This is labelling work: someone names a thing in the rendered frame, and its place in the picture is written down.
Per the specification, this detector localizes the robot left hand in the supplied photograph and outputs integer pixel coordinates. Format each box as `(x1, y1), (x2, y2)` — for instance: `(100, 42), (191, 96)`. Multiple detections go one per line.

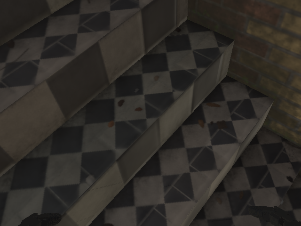
(18, 213), (62, 226)

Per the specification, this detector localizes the robot right hand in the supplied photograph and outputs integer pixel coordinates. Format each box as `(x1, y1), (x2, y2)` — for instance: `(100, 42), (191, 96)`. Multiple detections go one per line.
(248, 205), (301, 226)

